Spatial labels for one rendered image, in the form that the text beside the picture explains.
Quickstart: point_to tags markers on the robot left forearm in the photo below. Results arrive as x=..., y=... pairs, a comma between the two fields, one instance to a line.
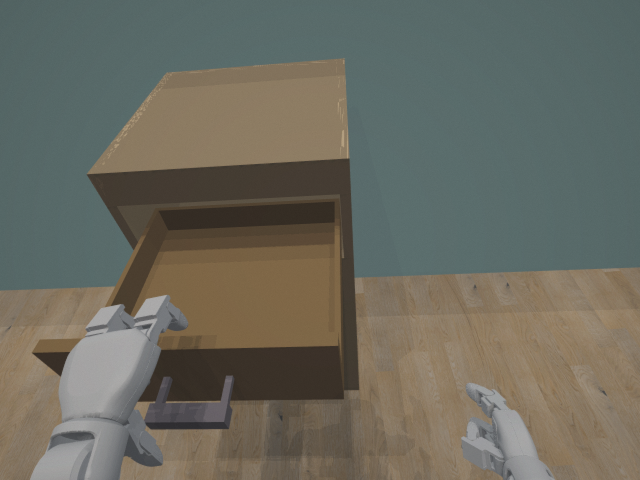
x=83, y=449

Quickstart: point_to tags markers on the robot right hand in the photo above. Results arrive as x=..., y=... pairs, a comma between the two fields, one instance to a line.
x=490, y=446

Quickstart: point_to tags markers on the cabinet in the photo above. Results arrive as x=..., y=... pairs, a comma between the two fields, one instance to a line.
x=250, y=134

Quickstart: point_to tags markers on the robot left hand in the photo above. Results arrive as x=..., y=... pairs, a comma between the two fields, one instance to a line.
x=106, y=373

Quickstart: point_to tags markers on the drawer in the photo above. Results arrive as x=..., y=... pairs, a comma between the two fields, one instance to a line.
x=260, y=285

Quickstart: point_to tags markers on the handle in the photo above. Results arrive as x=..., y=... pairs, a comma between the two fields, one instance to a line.
x=162, y=415

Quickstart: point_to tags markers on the robot right forearm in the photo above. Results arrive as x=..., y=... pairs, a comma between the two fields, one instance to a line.
x=526, y=468

